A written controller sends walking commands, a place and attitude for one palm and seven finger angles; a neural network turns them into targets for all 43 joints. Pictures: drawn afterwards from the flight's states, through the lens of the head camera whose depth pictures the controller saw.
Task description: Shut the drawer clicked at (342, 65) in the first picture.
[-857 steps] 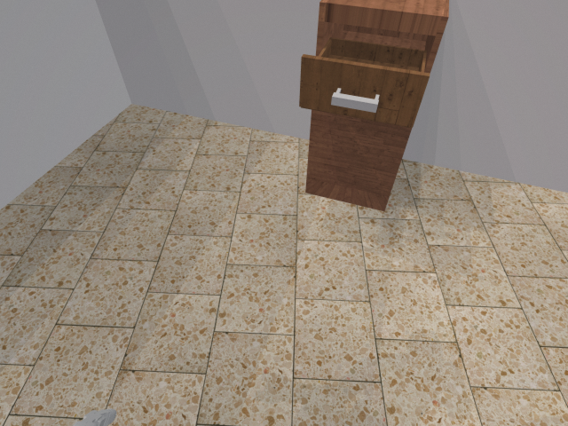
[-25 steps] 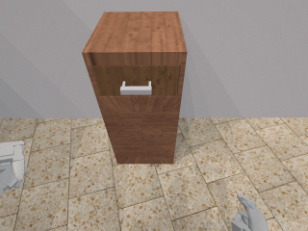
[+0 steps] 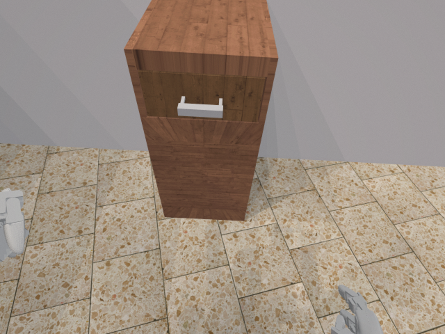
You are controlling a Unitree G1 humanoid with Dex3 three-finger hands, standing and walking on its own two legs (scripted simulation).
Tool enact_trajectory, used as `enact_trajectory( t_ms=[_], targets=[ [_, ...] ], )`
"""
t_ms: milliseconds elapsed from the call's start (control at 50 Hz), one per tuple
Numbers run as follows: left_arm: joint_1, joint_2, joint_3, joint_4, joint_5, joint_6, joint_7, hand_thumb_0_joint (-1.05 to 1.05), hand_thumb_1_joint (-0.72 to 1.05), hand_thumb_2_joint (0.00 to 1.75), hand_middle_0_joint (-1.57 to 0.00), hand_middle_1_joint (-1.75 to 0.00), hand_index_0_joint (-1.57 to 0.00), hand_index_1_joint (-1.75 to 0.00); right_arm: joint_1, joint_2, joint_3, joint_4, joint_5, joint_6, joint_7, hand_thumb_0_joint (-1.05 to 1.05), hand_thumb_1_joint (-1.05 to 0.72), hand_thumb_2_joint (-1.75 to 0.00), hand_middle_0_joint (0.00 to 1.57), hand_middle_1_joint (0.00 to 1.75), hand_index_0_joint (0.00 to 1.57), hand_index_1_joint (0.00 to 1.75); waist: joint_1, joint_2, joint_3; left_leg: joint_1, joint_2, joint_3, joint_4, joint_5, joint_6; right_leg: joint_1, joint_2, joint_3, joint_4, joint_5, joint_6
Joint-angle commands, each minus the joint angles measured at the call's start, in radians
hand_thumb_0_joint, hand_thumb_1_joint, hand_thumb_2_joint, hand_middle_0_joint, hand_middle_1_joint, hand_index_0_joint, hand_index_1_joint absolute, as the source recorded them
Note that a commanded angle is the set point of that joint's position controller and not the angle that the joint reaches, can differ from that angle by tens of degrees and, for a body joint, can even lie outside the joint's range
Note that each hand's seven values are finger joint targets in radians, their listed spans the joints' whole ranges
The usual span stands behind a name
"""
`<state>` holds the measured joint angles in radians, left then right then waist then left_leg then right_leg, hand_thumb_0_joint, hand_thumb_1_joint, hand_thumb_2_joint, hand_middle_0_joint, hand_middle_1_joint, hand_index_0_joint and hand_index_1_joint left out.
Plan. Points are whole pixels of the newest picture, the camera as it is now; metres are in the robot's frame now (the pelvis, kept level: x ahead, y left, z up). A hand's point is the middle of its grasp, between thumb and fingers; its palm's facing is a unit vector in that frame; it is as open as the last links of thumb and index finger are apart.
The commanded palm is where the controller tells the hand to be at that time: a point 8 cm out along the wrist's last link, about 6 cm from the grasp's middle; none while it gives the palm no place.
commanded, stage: step back with the hand held close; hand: left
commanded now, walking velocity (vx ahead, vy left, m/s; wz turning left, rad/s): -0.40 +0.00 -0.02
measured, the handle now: (201, 105) +0.72 +0.10 -0.02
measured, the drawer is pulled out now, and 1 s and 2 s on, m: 0.00 0.00 0.00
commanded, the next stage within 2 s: stop stepping back and stand still in 0.80 s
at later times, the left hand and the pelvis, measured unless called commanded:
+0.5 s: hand out of the picture +0.09 +0.26 +0.17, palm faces +0.42 -0.78 -0.47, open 3.2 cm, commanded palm +0.02 +0.28 +0.19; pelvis -0.10 +0.00 +0.01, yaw +3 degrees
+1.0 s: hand out of the picture -0.03 +0.21 +0.17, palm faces +0.22 -0.83 -0.52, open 3.2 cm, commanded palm -0.09 +0.25 +0.19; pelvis -0.23 -0.02 +0.01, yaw -4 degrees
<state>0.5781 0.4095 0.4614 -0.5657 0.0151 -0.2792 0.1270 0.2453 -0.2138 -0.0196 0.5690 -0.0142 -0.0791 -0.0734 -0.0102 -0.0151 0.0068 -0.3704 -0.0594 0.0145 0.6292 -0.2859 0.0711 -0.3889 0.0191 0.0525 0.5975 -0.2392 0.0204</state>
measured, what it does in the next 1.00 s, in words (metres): walks backwards: right foot, then left foot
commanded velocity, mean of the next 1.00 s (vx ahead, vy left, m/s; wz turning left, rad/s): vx -0.32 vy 0.00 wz -0.01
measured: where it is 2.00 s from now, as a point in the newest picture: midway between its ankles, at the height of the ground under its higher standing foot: outside the picture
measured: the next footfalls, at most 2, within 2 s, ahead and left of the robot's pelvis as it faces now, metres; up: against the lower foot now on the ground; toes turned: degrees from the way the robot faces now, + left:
right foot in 0.64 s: -0.24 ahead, -0.11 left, +0.00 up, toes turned -3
left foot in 0.80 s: -0.07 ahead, +0.08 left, +0.00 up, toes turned -1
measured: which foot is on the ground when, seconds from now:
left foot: down 0.00-0.68, up 0.70-0.78, down 0.80-1.00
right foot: down 0.00-0.36, up 0.38-0.62, down 0.64-1.00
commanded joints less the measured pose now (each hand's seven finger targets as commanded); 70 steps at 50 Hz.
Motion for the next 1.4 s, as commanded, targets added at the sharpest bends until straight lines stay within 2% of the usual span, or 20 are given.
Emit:
enact_trajectory(
  t_ms=[0,120,200,280,320,360,440,540,700,760,820,860,960,980,1020,1040,1200,1240,1260,1380],
  targets=[
    [0.015,0.122,0.043,-0.166,-0.024,-0.056,-0.009,0.00,0.90,0.90,-1.40,-1.60,-1.40,-1.60,-0.118,-0.148,-0.060,-0.145,-0.004,-0.050,0.002,0.00,-0.90,-0.90,0.20,0.30,0.20,0.30,0.006,0.067,-0.182,-0.059,0.163,-0.124,-0.166,0.404,-0.003,0.268,-0.085,0.069,0.048,0.554,-0.034],
    [0.040,0.178,0.111,-0.266,-0.026,-0.048,-0.007,0.00,0.90,0.90,-1.40,-1.60,-1.40,-1.60,-0.143,-0.148,-0.064,-0.192,0.006,-0.031,0.001,0.00,-0.90,-0.90,0.20,0.30,0.20,0.30,0.014,0.056,-0.206,-0.256,0.182,-0.144,-0.206,-0.036,0.046,0.358,-0.063,0.111,0.067,0.312,-0.023],
    [0.012,0.194,0.118,-0.242,-0.037,-0.050,0.007,0.00,0.90,0.90,-1.40,-1.60,-1.40,-1.60,-0.101,-0.120,-0.072,-0.175,0.014,-0.003,0.005,0.00,-0.90,-0.90,0.20,0.30,0.20,0.30,-0.010,-0.148,-0.130,-0.127,0.052,-0.075,0.103,-0.225,-0.023,0.049,-0.269,0.354,-0.279,-0.063,-0.134],
    [0.027,0.161,0.087,-0.165,-0.052,-0.048,0.025,0.00,0.90,0.90,-1.40,-1.60,-1.40,-1.60,-0.110,-0.091,-0.056,-0.141,0.009,0.017,0.006,0.00,-0.90,-0.90,0.20,0.30,0.20,0.30,-0.019,-0.153,-0.116,0.111,0.067,-0.062,0.161,-0.131,-0.042,-0.166,-0.279,0.191,-0.312,-0.059,-0.132],
    [0.036,0.135,0.056,-0.168,-0.051,-0.053,0.024,0.00,0.90,0.90,-1.40,-1.60,-1.40,-1.60,-0.124,-0.118,-0.055,-0.140,0.009,0.009,-0.007,0.00,-0.90,-0.90,0.20,0.30,0.20,0.30,-0.026,0.018,-0.062,0.114,0.129,-0.137,-0.169,-0.140,-0.002,-0.195,-0.146,0.076,-0.147,-0.144,-0.054],
    [-0.031,0.131,0.060,-0.233,-0.017,-0.071,0.033,0.00,0.90,0.90,-1.40,-1.60,-1.40,-1.60,-0.159,-0.143,-0.051,-0.162,-0.003,-0.034,-0.029,0.00,-0.90,-0.90,0.20,0.30,0.20,0.30,-0.021,0.411,-0.037,-0.337,0.415,-0.463,-0.486,-0.347,0.134,0.106,0.056,-0.019,0.420,-0.122,0.009],
    [-0.046,0.165,0.084,-0.314,-0.032,-0.067,0.037,0.00,0.90,0.90,-1.40,-1.60,-1.40,-1.60,-0.109,-0.122,-0.073,-0.133,-0.003,-0.098,-0.015,0.00,-0.90,-0.90,0.20,0.30,0.20,0.30,0.008,0.163,-0.145,-0.116,0.362,-0.280,-0.323,0.029,0.124,0.036,0.026,0.035,0.452,-0.208,0.002],
    [0.000,0.094,-0.005,-0.291,-0.041,-0.049,0.026,0.00,0.90,0.90,-1.40,-1.60,-1.40,-1.60,-0.110,-0.120,-0.050,-0.072,-0.019,-0.147,0.003,0.00,-0.90,-0.90,0.20,0.30,0.20,0.30,0.007,0.262,-0.120,0.085,0.304,-0.201,-0.336,0.124,0.048,0.067,0.017,-0.062,-0.007,-0.204,-0.008],
    [0.011,0.206,0.089,-0.184,-0.059,-0.065,0.006,0.00,0.90,0.90,-1.40,-1.60,-1.40,-1.60,-0.147,-0.076,-0.042,-0.077,0.009,-0.103,-0.007,0.00,-0.90,-0.90,0.20,0.30,0.20,0.30,0.006,-0.194,-0.249,0.199,0.055,0.062,0.008,0.128,-0.078,0.077,-0.209,0.033,-0.242,0.616,-0.027],
    [0.115,0.212,0.124,-0.152,-0.071,-0.046,-0.004,0.00,0.90,0.90,-1.40,-1.60,-1.40,-1.60,-0.183,-0.063,-0.021,-0.115,0.015,-0.072,-0.013,0.00,-0.90,-0.90,0.20,0.30,0.20,0.30,0.014,-0.135,-0.179,0.068,0.068,0.024,-0.063,0.139,-0.070,0.155,-0.209,0.029,-0.181,0.688,-0.063],
    [0.108,0.200,0.093,-0.184,-0.079,-0.050,-0.024,0.00,0.90,0.90,-1.40,-1.60,-1.40,-1.60,-0.157,-0.118,-0.034,-0.117,0.011,-0.058,-0.017,0.00,-0.90,-0.90,0.20,0.30,0.20,0.30,0.011,0.142,-0.233,0.294,0.204,-0.112,-0.272,0.786,-0.016,0.063,0.001,-0.088,-0.013,0.255,0.021],
    [0.124,0.185,0.073,-0.212,-0.086,-0.061,-0.027,0.00,0.90,0.90,-1.40,-1.60,-1.40,-1.60,-0.138,-0.129,-0.042,-0.121,-0.010,-0.095,-0.007,0.00,-0.90,-0.90,0.20,0.30,0.20,0.30,0.024,0.306,-0.249,0.266,0.318,-0.221,-0.386,0.651,0.044,0.036,0.041,-0.043,0.196,-0.289,0.000],
    [0.171,0.163,0.058,-0.270,-0.077,-0.020,0.010,0.00,0.90,0.90,-1.40,-1.60,-1.40,-1.60,-0.127,-0.136,-0.043,-0.150,0.009,-0.117,0.001,0.00,-0.90,-0.90,0.20,0.30,0.20,0.30,0.026,0.235,-0.157,0.010,0.217,-0.091,-0.433,-0.174,-0.008,0.240,0.020,-0.128,-0.059,-0.214,-0.025],
    [0.176,0.177,0.066,-0.254,-0.074,-0.005,0.015,0.00,0.90,0.90,-1.40,-1.60,-1.40,-1.60,-0.138,-0.132,-0.043,-0.161,0.010,-0.105,-0.003,0.00,-0.90,-0.90,0.20,0.30,0.20,0.30,0.019,0.165,-0.104,-0.066,0.161,-0.050,-0.371,-0.251,-0.039,0.255,0.005,-0.119,-0.169,-0.230,-0.034],
    [0.099,0.224,0.088,-0.230,-0.057,0.014,0.026,0.00,0.90,0.90,-1.40,-1.60,-1.40,-1.60,-0.137,-0.119,-0.051,-0.143,0.005,-0.070,-0.010,0.00,-0.90,-0.90,0.20,0.30,0.20,0.30,0.014,-0.238,0.007,0.031,-0.001,0.013,0.252,-0.139,-0.103,-0.218,-0.330,0.355,-0.569,-0.689,-0.160],
    [0.001,0.237,0.111,-0.252,-0.059,0.013,0.040,0.00,0.90,0.90,-1.40,-1.60,-1.40,-1.60,-0.128,-0.130,-0.054,-0.116,-0.018,-0.064,-0.008,0.00,-0.90,-0.90,0.20,0.30,0.20,0.30,0.009,-0.206,0.046,-0.031,0.037,-0.064,0.440,-0.119,-0.097,-0.290,-0.417,0.388,-0.568,-0.596,-0.215],
    [-0.187,0.103,-0.066,-0.149,-0.011,0.025,0.054,0.00,0.90,0.90,-1.40,-1.60,-1.40,-1.60,-0.069,-0.119,-0.011,-0.060,-0.009,-0.119,-0.057,0.00,-0.90,-0.90,0.20,0.30,0.20,0.30,-0.020,0.092,-0.012,0.161,0.092,0.019,-0.210,-0.182,-0.015,-0.044,-0.182,0.017,-0.169,-0.390,-0.087],
    [-0.175,0.094,-0.072,-0.194,-0.004,0.012,0.059,0.00,0.90,0.90,-1.40,-1.60,-1.40,-1.60,-0.050,-0.146,-0.011,-0.094,-0.001,-0.132,-0.051,0.00,-0.90,-0.90,0.20,0.30,0.20,0.30,-0.024,0.355,0.016,0.148,0.344,-0.422,-0.456,-0.435,0.101,-0.155,-0.019,-0.115,0.257,-0.251,-0.006],
    [-0.153,0.128,-0.031,-0.210,0.000,0.012,0.058,0.00,0.90,0.90,-1.40,-1.60,-1.40,-1.60,-0.065,-0.124,-0.008,-0.101,-0.003,-0.130,-0.041,0.00,-0.90,-0.90,0.20,0.30,0.20,0.30,-0.022,0.286,0.022,0.128,0.398,-0.480,-0.477,-0.349,0.145,-0.196,-0.017,-0.084,0.393,-0.241,-0.002],
    [0.087,0.179,0.071,-0.208,-0.018,0.012,0.043,0.00,0.90,0.90,-1.40,-1.60,-1.40,-1.60,-0.123,-0.112,-0.009,-0.113,-0.006,-0.099,-0.005,0.00,-0.90,-0.90,0.20,0.30,0.20,0.30,0.027,0.181,-0.009,-0.259,0.244,-0.130,-0.249,-0.335,0.027,0.354,-0.028,-0.110,-0.013,-0.207,-0.040]
  ],
)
